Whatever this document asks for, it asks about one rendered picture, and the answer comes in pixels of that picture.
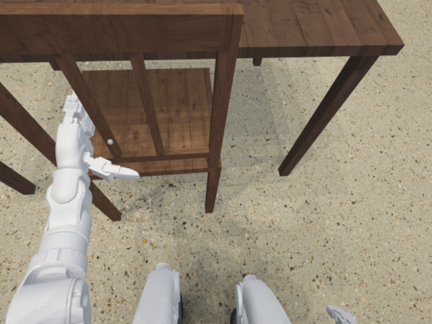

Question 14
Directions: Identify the right robot thigh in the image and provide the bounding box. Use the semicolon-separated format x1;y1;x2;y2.
235;279;292;324

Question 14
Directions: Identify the chair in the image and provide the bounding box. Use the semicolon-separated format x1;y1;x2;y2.
0;3;244;221

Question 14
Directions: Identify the robot left upper arm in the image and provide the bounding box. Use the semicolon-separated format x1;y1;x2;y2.
8;277;92;324

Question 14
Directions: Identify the right robot hand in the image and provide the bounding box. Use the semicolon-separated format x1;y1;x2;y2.
326;304;358;324

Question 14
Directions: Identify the table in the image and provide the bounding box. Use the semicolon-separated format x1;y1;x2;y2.
0;0;405;195

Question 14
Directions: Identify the left robot hand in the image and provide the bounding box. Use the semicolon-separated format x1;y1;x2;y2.
55;91;140;182

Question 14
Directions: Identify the left robot forearm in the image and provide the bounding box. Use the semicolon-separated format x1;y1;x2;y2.
4;167;92;324

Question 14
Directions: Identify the robot right shin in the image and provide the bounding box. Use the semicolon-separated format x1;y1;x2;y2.
236;275;256;324

